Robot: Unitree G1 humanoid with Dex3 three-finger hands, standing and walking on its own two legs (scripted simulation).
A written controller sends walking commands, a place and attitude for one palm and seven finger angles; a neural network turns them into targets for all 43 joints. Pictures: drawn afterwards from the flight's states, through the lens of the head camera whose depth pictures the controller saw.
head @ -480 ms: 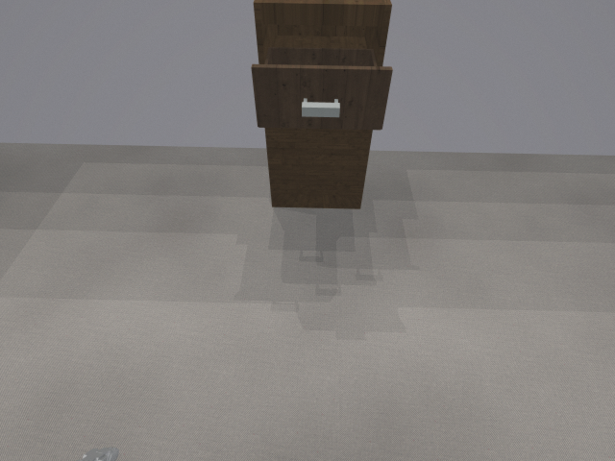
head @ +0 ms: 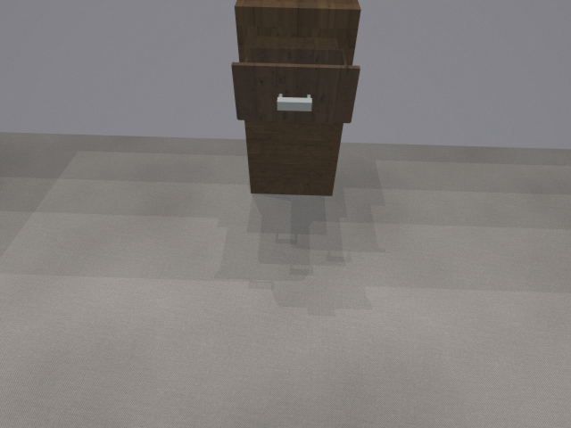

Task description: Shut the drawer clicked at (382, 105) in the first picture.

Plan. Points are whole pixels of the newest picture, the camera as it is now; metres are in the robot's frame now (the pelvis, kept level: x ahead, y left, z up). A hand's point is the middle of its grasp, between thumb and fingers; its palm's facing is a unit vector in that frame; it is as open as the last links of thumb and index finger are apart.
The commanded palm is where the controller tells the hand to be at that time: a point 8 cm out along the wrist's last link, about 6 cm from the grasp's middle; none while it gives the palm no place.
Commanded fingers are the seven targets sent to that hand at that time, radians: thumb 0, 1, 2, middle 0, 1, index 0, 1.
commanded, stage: stand and wait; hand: left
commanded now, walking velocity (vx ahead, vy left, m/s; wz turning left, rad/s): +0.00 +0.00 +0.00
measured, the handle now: (294, 100) +1.01 +0.04 -0.06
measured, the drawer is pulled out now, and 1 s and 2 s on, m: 0.30 0.30 0.30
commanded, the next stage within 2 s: look at it before walking up in 0.34 s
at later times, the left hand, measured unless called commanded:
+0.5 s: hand out of the picture +0.07 +0.25 -0.15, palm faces -0.02 -0.94 -0.34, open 7.3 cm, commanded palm none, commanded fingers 0.00 0.90 0.90 -0.20 -0.30 -0.20 -0.30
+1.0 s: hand out of the picture +0.05 +0.25 -0.15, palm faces -0.02 -0.94 -0.33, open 7.3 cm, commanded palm none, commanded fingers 0.00 0.90 0.90 -0.20 -0.30 -0.20 -0.30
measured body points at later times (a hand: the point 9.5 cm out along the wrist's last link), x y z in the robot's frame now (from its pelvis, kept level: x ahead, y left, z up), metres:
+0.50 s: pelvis -0.01 +0.00 +0.00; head -0.02 +0.00 +0.45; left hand +0.07 +0.29 -0.13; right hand +0.06 -0.29 -0.13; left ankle -0.01 +0.13 -0.74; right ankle -0.01 -0.11 -0.74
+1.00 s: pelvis -0.01 +0.00 +0.00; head -0.01 +0.00 +0.45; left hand +0.05 +0.30 -0.13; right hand +0.07 -0.29 -0.13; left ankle -0.01 +0.13 -0.74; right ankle -0.01 -0.11 -0.74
